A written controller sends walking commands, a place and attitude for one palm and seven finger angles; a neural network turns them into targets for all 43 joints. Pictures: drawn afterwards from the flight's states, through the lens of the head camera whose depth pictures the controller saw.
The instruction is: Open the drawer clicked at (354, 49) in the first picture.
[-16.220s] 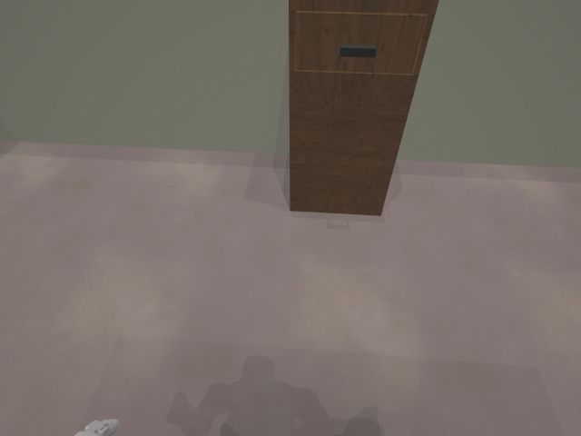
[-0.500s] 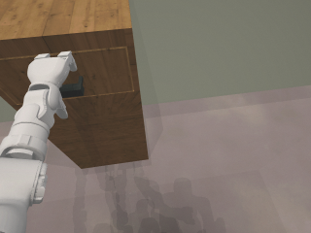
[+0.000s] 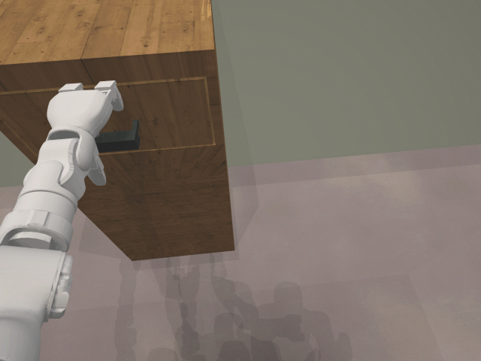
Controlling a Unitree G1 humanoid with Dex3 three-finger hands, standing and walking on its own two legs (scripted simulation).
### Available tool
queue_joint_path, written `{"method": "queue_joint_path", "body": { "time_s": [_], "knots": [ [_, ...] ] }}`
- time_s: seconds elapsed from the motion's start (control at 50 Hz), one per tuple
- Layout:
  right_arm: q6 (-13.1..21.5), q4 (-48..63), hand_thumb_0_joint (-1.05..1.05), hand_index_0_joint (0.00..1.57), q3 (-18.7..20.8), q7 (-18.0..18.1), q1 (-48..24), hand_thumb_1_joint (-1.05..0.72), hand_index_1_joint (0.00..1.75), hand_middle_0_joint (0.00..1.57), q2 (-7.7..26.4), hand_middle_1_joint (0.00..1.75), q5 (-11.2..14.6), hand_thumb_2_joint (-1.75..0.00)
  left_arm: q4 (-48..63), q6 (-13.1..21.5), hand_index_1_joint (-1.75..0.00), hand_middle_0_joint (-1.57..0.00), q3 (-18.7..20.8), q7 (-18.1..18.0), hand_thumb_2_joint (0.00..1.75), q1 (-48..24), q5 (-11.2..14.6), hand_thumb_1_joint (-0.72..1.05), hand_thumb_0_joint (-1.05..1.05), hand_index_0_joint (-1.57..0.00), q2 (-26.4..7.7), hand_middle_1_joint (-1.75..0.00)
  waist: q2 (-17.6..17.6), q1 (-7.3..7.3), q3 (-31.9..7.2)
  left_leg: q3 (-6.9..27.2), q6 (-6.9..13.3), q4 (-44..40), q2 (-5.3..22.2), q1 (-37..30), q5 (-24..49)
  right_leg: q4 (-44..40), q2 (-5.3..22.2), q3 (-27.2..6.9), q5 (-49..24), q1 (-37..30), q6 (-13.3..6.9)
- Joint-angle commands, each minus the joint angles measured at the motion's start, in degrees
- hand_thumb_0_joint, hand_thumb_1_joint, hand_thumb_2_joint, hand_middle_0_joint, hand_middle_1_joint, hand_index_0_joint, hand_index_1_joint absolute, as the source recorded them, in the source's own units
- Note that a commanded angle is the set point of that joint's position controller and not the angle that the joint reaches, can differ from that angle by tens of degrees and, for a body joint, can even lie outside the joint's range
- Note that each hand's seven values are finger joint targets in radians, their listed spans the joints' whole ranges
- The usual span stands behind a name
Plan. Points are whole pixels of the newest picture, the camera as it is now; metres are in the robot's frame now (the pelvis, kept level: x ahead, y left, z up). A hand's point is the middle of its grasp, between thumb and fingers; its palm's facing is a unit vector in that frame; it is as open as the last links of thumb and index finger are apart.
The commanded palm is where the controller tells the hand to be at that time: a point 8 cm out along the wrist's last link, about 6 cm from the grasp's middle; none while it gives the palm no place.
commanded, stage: re-aim the fingers above the handle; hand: left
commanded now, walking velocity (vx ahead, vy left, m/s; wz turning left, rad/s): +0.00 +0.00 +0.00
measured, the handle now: (110, 133) +0.53 +0.26 +0.04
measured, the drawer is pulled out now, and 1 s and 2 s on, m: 0.00 0.00 0.00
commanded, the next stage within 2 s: lower the fingers behind the handle in 1.82 s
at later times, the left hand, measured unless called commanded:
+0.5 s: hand (96, 133) +0.48 +0.25 +0.10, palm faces -0.03 +0.02 -1.00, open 13.9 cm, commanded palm +0.46 +0.25 +0.15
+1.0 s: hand (96, 133) +0.48 +0.25 +0.09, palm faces -0.04 +0.01 -1.00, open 13.8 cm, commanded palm +0.46 +0.26 +0.15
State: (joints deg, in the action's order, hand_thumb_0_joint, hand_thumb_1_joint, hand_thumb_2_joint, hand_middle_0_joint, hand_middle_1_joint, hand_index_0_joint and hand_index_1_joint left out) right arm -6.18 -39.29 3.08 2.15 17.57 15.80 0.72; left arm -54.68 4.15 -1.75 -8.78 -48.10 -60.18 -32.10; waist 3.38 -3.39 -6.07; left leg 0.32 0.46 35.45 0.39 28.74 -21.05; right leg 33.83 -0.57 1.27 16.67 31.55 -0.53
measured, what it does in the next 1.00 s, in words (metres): stands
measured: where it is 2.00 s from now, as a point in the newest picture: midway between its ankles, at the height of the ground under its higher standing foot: outside the picture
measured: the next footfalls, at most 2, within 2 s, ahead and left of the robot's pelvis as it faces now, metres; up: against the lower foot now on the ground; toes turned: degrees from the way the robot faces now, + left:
none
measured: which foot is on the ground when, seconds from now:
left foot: down 0.00-1.00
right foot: down 0.00-1.00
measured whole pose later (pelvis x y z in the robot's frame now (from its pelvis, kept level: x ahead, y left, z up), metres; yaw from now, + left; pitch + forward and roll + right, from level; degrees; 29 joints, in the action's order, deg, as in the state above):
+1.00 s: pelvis -0.01 +0.01 +0.00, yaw -1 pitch +15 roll -1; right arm -5.1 -39.3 2.3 2.4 19.2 15.3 0.9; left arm -57.1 4.0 -1.0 -7.8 -49.7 -60.6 -32.9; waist 3.3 -4.4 -5.9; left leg -0.7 1.1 35.7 0.3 29.6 -20.8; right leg 33.6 -0.5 0.2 15.8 32.5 0.1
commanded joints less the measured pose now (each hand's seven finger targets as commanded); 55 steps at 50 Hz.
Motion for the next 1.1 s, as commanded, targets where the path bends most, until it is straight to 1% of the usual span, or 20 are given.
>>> {"method": "queue_joint_path", "body": {
  "time_s": [0.0,0.1,0.16,0.18,0.22,0.3,0.38,0.42,0.48,0.5,0.56,0.64,0.74,0.78,0.82,0.86,0.9,0.94,0.98,1.08],
  "knots": [
    [1.4,3.3,0.0,0.2,3.0,0.4,6.4,-0.9,0.3,0.2,8.0,0.3,-0.4,-0.9,12.3,-0.3,-1.2,-0.3,3.4,-2.2,0.3,-29.8,0.7,-0.5,0.0,-0.3,-13.9,-1.2,0.9,-1.75,-24.8,-1.2,1.8,-0.8,-1.6,-11.2,31.9,-0.7,-1.4,-0.3,-25.0,-14.3,-1.0],
    [1.2,2.9,0.0,0.2,2.5,0.6,6.5,-0.9,0.3,0.2,8.3,0.3,-0.1,-0.9,8.4,-0.8,-1.2,-0.3,3.6,-1.7,0.3,-29.5,0.2,-0.5,0.0,-0.3,-14.7,-1.2,-0.6,-1.94,-21.1,-1.2,1.7,-1.8,-1.6,-8.1,28.1,-1.1,-1.4,-0.1,-22.4,-13.3,-1.1],
    [1.3,3.4,0.0,0.2,2.6,0.6,6.7,-0.9,0.3,0.2,8.4,0.3,-0.5,-0.9,9.4,-0.2,-1.2,-0.3,6.2,-2.0,0.3,-28.9,-0.1,-0.5,0.0,-0.3,-17.2,-1.2,-0.7,-0.79,-23.8,-1.3,1.7,-1.7,-1.6,-8.4,29.6,-0.8,-1.3,-0.4,-23.3,-15.4,-1.3],
    [1.4,3.8,0.0,0.2,2.5,0.5,6.6,-0.9,0.3,0.2,8.1,0.3,-0.4,-0.9,9.4,-0.2,-1.2,-0.3,5.6,-2.1,0.3,-28.1,-0.1,-0.5,0.0,-0.3,-16.6,-1.2,-0.3,-0.46,-24.9,-1.5,1.8,-1.7,-1.6,-8.3,29.7,-0.5,-1.3,-0.5,-24.0,-16.2,-1.1],
    [1.3,4.0,0.0,0.2,2.3,0.7,6.4,-0.9,0.3,0.2,8.3,0.3,-0.4,-0.9,7.7,-0.6,-1.2,-0.3,8.2,-2.4,0.3,-25.4,-0.5,-0.5,0.0,-0.3,-19.6,-1.2,-1.6,0.26,-23.4,-2.0,1.8,-2.1,-1.7,-5.9,28.1,-0.5,-1.2,-0.6,-24.1,-17.2,-1.0],
    [1.5,4.1,0.0,0.2,2.2,0.9,6.1,-0.9,0.3,0.2,8.7,0.3,0.0,-0.9,6.2,-1.2,-1.2,-0.3,8.2,-2.7,0.3,-25.1,-0.8,-0.5,0.0,-0.3,-20.6,-1.2,-2.5,-0.13,-20.5,-2.3,1.9,-2.9,-1.6,-4.0,24.8,-1.2,-1.2,-0.7,-22.1,-16.4,-0.9],
    [2.2,4.0,0.0,0.2,2.7,1.0,7.1,-0.9,0.3,0.2,8.5,0.3,0.0,-0.9,10.2,0.1,-1.2,-0.3,5.5,-2.5,0.3,-28.8,-0.7,-0.5,0.0,-0.3,-17.7,-1.2,0.1,-1.41,-23.8,-1.9,2.0,-2.3,-1.4,-7.9,26.8,-1.3,-1.3,-0.8,-21.7,-14.9,-0.9],
    [2.4,3.8,0.0,0.2,3.0,0.9,7.4,-0.9,0.3,0.2,8.3,0.3,0.0,-0.9,11.2,0.8,-1.2,-0.3,3.8,-2.2,0.3,-29.2,-0.2,-0.5,0.0,-0.3,-15.0,-1.2,0.8,-1.88,-23.5,-1.3,1.9,-1.9,-1.2,-10.3,28.3,-1.4,-1.6,-0.3,-20.8,-12.7,-1.0],
    [2.5,2.6,0.0,0.2,3.0,0.9,7.8,-0.9,0.3,0.2,8.5,0.3,-0.2,-0.9,10.1,0.7,-1.2,-0.3,3.5,-2.2,0.3,-30.7,0.3,-0.5,0.0,-0.3,-14.9,-1.2,0.7,-2.69,-21.9,-1.3,1.9,-1.9,-1.2,-9.9,26.8,-2.0,-1.5,-0.4,-19.8,-11.4,-0.9],
    [2.5,2.5,0.0,0.2,2.9,0.9,7.9,-0.9,0.3,0.2,8.6,0.3,-0.1,-0.9,9.3,0.7,-1.2,-0.3,5.1,-2.4,0.3,-30.0,0.2,-0.5,0.0,-0.3,-16.7,-1.2,0.2,-2.1,-21.7,-1.1,1.8,-2.1,-1.3,-9.0,26.1,-1.8,-1.6,-0.3,-19.3,-11.8,-1.1],
    [2.5,2.3,0.0,0.2,2.7,0.8,7.8,-0.9,0.3,0.2,8.5,0.3,-0.3,-0.9,9.5,0.2,-1.2,-0.3,3.6,-3.0,0.3,-32.3,-0.5,-0.5,0.0,-0.3,-15.2,-1.2,1.8,-2.44,-22.3,-0.9,1.5,-1.7,-1.2,-9.9,28.4,-1.4,-1.6,-0.1,-19.8,-10.9,-1.3],
    [2.4,2.9,0.0,0.2,2.7,0.3,7.6,-0.9,0.3,0.2,8.3,0.3,-0.5,-0.9,9.3,-0.6,-1.2,-0.3,5.7,-3.1,0.3,-28.7,-0.3,-0.5,0.0,-0.3,-16.6,-1.2,1.7,-0.71,-25.1,-1.0,1.3,-1.2,-1.1,-10.3,32.7,-0.4,-1.6,0.1,-22.7,-13.3,-1.3],
    [1.9,3.5,0.0,0.2,2.2,0.6,6.7,-0.9,0.3,0.2,8.7,0.3,-0.1,-0.9,6.6,-2.1,-1.2,-0.3,5.7,-2.5,0.3,-27.3,-0.7,-0.5,0.0,-0.3,-17.7,-1.2,-1.0,-1.0,-21.0,-1.7,1.6,-2.3,-1.2,-6.9,27.8,-1.1,-1.5,0.0,-21.7,-13.7,-1.1],
    [1.9,3.7,0.0,0.2,2.3,0.7,6.7,-0.9,0.3,0.2,8.6,0.3,0.0,-0.9,7.2,-1.8,-1.2,-0.3,6.1,-2.3,0.3,-27.8,-1.0,-0.5,0.0,-0.3,-18.3,-1.2,-1.2,-1.02,-22.3,-1.7,1.7,-2.1,-1.2,-7.4,28.7,-0.9,-1.4,-0.1,-22.4,-14.4,-1.0],
    [2.0,4.1,0.0,0.2,2.4,0.6,6.5,-0.9,0.3,0.2,8.4,0.3,0.0,-0.9,8.0,-1.7,-1.2,-0.3,4.3,-1.8,0.3,-27.0,-0.7,-0.5,0.0,-0.3,-15.7,-1.2,0.1,-1.18,-22.0,-1.6,1.6,-1.9,-1.1,-8.8,29.2,-1.0,-1.5,0.1,-21.7,-13.0,-1.1],
    [2.0,4.1,0.0,0.2,2.5,0.8,6.7,-0.9,0.3,0.2,8.6,0.3,-0.2,-0.9,8.2,-1.0,-1.2,-0.3,5.8,-1.5,0.3,-26.8,-0.2,-0.5,0.0,-0.3,-17.2,-1.2,-1.4,-1.05,-22.6,-1.6,1.8,-1.8,-1.1,-8.6,29.3,-1.2,-1.5,-0.3,-22.3,-14.2,-1.0],
    [2.1,3.9,0.0,0.2,2.4,0.9,6.8,-0.9,0.3,0.2,8.5,0.3,0.0,-0.9,9.0,-0.5,-1.2,-0.3,4.3,-1.4,0.3,-28.9,-0.1,-0.5,0.0,-0.3,-16.2,-1.2,-1.1,-1.79,-21.8,-1.5,1.9,-1.8,-1.3,-8.1,27.4,-1.2,-1.4,-0.3,-21.5,-13.1,-0.9],
    [2.2,3.9,0.0,0.2,2.5,1.0,7.0,-0.9,0.3,0.2,8.4,0.3,0.0,-0.9,9.2,0.1,-1.2,-0.3,5.7,-1.5,0.3,-27.9,-0.3,-0.5,0.0,-0.3,-17.6,-1.2,-0.5,-1.29,-22.4,-1.5,1.9,-1.7,-1.4,-8.3,27.6,-1.1,-1.5,-0.3,-21.5,-13.4,-1.0],
    [2.3,3.6,0.0,0.2,2.5,1.0,7.3,-0.9,0.3,0.2,8.3,0.3,-0.2,-0.9,10.5,0.8,-1.2,-0.3,4.1,-1.8,0.3,-30.7,-0.1,-0.5,0.0,-0.3,-16.1,-1.2,0.4,-2.17,-23.3,-1.3,1.9,-1.3,-1.4,-8.9,27.8,-1.1,-1.4,-0.5,-21.5,-12.7,-0.9],
    [2.4,2.7,0.0,0.2,2.9,0.5,8.0,-0.9,0.3,0.2,8.2,0.3,-0.4,-0.9,11.0,0.7,-1.2,-0.3,4.1,-2.5,0.3,-30.8,0.1,-0.5,0.0,-0.3,-15.0,-1.2,1.8,-2.07,-24.9,-0.8,1.6,-0.3,-1.1,-11.5,32.7,-0.5,-1.7,-0.1,-22.7,-11.4,-1.0]
  ]
}}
